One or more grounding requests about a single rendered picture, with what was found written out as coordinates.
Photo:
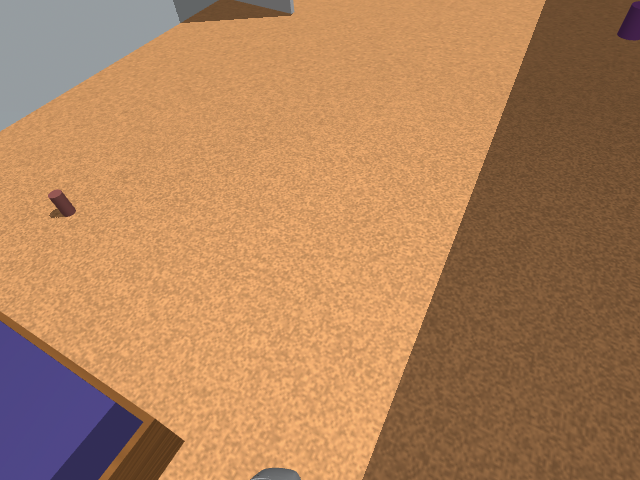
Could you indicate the bed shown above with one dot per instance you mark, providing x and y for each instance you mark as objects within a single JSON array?
[{"x": 59, "y": 422}]

